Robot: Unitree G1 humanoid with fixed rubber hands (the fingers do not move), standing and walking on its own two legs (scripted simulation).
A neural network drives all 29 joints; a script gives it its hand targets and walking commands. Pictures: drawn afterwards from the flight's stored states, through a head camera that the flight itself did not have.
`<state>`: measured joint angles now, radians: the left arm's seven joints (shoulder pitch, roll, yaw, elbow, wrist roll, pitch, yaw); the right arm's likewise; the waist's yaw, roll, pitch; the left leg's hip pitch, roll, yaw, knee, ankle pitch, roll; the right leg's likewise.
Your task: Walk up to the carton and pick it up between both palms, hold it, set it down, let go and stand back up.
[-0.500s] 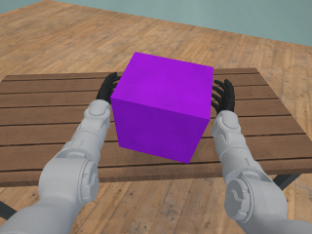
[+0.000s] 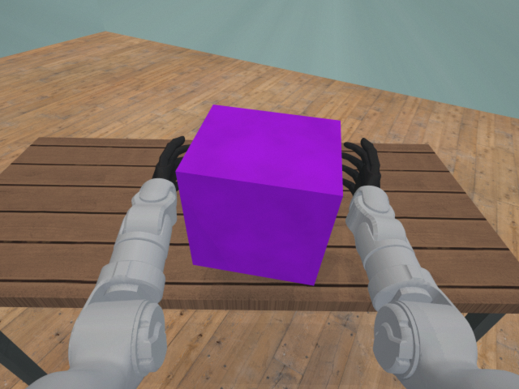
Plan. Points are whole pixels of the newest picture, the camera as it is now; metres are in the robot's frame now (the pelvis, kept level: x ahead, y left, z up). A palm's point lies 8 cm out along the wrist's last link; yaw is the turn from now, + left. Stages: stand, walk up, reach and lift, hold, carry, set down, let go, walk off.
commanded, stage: reach and lift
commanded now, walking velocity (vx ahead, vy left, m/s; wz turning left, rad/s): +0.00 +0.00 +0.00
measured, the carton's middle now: (263, 195) +0.42 -0.01 +0.10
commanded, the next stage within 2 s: hold in 1.20 s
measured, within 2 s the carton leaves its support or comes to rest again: neither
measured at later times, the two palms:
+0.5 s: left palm (167, 181) +0.37 +0.14 +0.18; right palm (373, 178) +0.37 -0.18 +0.18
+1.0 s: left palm (156, 178) +0.36 +0.16 +0.19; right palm (365, 169) +0.37 -0.16 +0.19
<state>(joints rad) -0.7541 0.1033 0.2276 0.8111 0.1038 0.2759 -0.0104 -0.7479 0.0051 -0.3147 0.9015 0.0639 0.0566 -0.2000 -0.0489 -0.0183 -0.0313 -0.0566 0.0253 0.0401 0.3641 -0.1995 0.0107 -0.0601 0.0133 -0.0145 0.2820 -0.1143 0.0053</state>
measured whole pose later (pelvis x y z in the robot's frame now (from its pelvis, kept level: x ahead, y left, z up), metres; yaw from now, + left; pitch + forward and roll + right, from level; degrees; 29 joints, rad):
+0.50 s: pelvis -0.01 +0.00 +0.00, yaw +0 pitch -9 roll -1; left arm -0.73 0.03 0.26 0.57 0.19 0.51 0.02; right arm -0.80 -0.04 -0.31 0.89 0.10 0.12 -0.17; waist -0.04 -0.03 0.00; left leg -0.02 0.02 0.04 0.35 -0.18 0.01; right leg -0.03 0.01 -0.01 0.28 -0.10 0.00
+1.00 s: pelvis -0.01 +0.00 +0.00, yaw +0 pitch -9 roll -1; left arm -0.70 0.01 0.29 0.39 0.24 0.63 0.00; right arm -0.81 -0.04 -0.26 0.84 0.12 0.17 -0.16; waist -0.04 -0.03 0.02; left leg 0.01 0.02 0.04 0.34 -0.19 0.01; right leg 0.00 0.01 -0.01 0.27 -0.10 0.00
